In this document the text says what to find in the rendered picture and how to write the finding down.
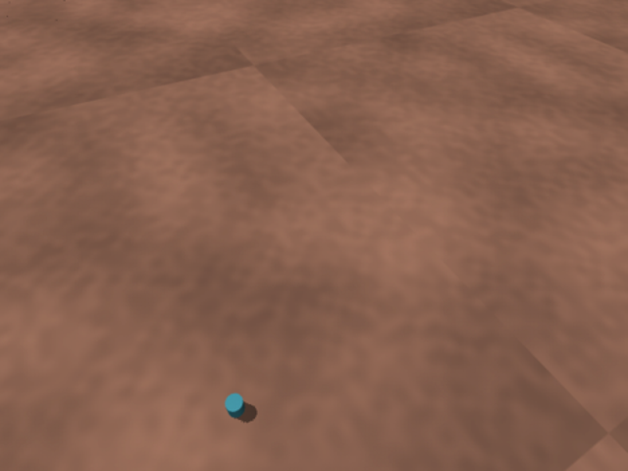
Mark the tin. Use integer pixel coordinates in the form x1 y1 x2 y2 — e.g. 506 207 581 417
225 393 245 418

